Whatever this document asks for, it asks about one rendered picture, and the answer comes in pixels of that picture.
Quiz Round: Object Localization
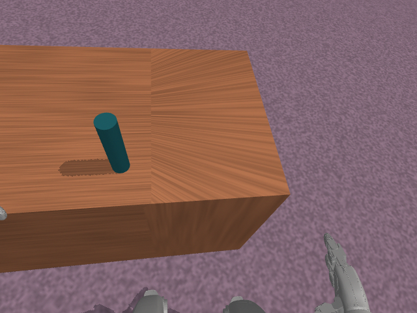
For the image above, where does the right robot hand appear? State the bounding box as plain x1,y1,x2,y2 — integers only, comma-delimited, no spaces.
314,233,370,313

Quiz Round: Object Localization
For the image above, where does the can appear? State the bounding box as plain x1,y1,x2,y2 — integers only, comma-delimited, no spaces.
93,113,130,173

